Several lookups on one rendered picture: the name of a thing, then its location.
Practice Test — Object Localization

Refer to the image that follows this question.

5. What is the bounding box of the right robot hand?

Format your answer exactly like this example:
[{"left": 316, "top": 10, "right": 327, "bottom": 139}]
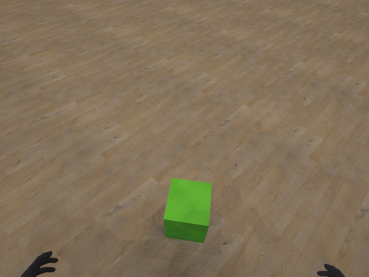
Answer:
[{"left": 317, "top": 264, "right": 345, "bottom": 277}]

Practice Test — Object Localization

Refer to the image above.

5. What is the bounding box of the left robot hand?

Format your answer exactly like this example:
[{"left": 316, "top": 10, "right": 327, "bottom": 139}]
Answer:
[{"left": 20, "top": 251, "right": 58, "bottom": 277}]

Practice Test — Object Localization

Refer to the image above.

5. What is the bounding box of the carton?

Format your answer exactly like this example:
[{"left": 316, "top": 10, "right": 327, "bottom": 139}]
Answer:
[{"left": 164, "top": 178, "right": 212, "bottom": 243}]

